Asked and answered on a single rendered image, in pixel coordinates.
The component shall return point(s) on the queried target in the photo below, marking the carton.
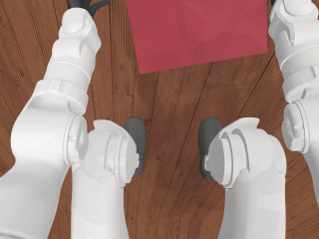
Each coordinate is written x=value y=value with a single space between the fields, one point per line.
x=170 y=34

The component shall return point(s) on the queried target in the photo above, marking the robot left upper arm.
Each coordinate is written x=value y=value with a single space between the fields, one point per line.
x=45 y=144

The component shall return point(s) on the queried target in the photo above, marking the left robot hand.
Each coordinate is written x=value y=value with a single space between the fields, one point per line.
x=85 y=4

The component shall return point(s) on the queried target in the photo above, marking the robot right forearm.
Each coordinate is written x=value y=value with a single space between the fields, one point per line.
x=294 y=28

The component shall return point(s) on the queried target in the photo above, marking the right robot shin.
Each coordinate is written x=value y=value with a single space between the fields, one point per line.
x=245 y=123

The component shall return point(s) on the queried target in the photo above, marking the robot right upper arm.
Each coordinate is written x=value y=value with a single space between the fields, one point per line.
x=300 y=130

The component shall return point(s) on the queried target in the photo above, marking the right robot thigh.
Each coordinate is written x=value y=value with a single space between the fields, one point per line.
x=254 y=206

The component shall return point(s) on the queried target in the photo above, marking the robot left forearm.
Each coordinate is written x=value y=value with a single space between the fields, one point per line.
x=69 y=72

